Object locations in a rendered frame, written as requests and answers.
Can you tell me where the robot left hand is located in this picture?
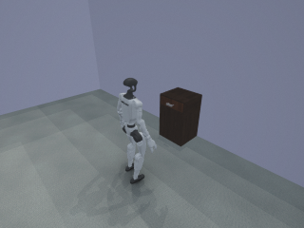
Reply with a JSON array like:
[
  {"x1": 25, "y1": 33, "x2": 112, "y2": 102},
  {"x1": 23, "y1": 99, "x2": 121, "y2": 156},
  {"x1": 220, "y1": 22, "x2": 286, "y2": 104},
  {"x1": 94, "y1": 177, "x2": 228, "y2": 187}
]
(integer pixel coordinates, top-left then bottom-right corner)
[{"x1": 120, "y1": 121, "x2": 127, "y2": 128}]

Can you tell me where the left robot forearm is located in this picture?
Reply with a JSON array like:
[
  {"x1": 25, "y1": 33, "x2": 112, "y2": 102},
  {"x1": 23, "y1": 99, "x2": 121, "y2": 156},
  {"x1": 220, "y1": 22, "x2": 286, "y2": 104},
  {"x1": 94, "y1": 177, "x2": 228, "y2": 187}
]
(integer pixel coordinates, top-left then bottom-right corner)
[{"x1": 117, "y1": 110, "x2": 124, "y2": 122}]

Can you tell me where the right robot upper arm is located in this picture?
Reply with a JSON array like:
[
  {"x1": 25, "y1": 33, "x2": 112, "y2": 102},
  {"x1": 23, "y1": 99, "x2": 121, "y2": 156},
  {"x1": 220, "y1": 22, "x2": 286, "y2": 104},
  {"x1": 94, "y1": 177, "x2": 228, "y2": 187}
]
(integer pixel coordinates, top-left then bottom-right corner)
[{"x1": 133, "y1": 99, "x2": 143, "y2": 125}]

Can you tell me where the left robot shin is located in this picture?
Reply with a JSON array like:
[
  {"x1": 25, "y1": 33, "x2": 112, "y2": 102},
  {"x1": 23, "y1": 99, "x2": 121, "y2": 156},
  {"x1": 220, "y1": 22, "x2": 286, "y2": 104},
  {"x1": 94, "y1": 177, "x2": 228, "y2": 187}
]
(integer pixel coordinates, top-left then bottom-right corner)
[{"x1": 126, "y1": 146, "x2": 136, "y2": 167}]

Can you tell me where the robot right hand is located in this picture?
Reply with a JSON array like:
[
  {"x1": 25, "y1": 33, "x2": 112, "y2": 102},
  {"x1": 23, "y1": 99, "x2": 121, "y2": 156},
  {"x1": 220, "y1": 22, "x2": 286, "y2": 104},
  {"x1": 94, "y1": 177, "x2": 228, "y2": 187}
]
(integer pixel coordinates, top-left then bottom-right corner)
[{"x1": 147, "y1": 140, "x2": 157, "y2": 153}]

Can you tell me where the right robot forearm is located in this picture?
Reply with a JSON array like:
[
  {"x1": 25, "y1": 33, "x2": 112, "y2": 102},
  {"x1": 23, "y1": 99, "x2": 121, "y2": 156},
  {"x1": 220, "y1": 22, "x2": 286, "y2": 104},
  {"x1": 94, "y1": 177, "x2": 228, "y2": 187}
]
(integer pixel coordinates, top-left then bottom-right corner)
[{"x1": 140, "y1": 120, "x2": 152, "y2": 142}]

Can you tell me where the humanoid robot torso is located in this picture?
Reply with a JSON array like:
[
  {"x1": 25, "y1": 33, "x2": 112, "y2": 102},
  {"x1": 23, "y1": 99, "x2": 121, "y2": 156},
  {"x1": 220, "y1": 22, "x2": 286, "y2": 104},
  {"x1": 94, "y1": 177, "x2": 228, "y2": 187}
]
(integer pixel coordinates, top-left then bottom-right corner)
[{"x1": 121, "y1": 93, "x2": 138, "y2": 137}]

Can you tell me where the drawer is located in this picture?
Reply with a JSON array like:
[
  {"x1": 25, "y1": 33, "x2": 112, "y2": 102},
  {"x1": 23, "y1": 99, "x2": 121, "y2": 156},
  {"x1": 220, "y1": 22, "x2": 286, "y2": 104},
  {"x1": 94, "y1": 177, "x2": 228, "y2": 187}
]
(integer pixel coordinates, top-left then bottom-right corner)
[{"x1": 161, "y1": 96, "x2": 183, "y2": 113}]

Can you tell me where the cabinet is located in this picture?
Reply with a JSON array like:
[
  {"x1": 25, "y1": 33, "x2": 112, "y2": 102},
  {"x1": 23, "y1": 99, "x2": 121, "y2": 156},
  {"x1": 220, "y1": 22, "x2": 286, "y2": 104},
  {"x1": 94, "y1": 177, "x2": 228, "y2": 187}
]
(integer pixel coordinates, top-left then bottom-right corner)
[{"x1": 159, "y1": 87, "x2": 202, "y2": 146}]

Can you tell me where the left robot upper arm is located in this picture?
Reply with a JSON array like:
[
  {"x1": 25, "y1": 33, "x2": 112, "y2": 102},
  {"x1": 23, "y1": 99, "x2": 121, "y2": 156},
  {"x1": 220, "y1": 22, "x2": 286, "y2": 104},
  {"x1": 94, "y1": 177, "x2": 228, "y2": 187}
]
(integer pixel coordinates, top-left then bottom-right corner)
[{"x1": 117, "y1": 92, "x2": 125, "y2": 112}]

